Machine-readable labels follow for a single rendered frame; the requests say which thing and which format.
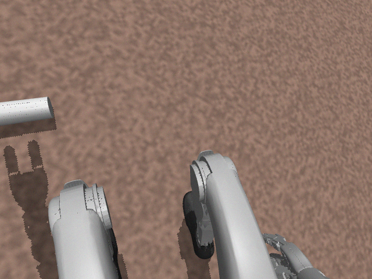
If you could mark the bottle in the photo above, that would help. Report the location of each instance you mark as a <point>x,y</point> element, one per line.
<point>20,111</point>

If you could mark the right robot arm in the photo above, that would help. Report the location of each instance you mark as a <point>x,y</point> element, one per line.
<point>311,273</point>

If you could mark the right robot hand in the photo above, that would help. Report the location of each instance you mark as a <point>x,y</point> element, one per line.
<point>292,260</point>

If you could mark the right robot foot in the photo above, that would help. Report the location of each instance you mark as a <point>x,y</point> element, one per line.
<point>203,252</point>

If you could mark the left robot foot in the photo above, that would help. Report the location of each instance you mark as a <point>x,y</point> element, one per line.
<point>115,249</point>

